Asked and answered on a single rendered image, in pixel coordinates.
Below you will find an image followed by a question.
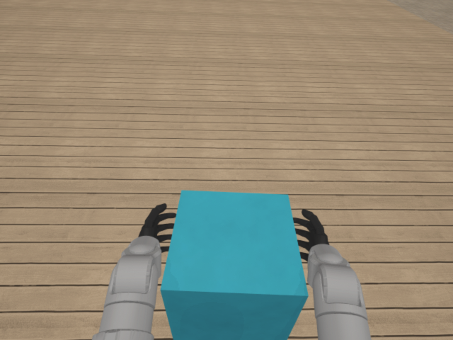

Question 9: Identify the robot left forearm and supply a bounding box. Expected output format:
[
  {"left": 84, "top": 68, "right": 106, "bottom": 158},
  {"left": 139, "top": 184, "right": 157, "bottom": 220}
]
[{"left": 92, "top": 236, "right": 161, "bottom": 340}]

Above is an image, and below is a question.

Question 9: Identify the robot right forearm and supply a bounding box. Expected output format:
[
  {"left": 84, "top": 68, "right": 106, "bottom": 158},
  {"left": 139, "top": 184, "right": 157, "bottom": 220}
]
[{"left": 307, "top": 244, "right": 371, "bottom": 340}]

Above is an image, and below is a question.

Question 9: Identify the robot left hand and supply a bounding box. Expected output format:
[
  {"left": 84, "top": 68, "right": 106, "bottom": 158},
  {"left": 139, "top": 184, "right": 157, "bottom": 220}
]
[{"left": 139, "top": 203, "right": 176, "bottom": 253}]

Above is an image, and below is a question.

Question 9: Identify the robot right hand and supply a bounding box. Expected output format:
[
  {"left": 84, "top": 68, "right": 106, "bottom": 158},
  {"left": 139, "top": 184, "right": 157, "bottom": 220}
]
[{"left": 293, "top": 209, "right": 329, "bottom": 262}]

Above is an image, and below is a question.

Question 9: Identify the carton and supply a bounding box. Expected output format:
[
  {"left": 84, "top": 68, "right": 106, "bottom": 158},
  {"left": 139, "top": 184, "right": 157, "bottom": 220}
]
[{"left": 161, "top": 190, "right": 309, "bottom": 340}]

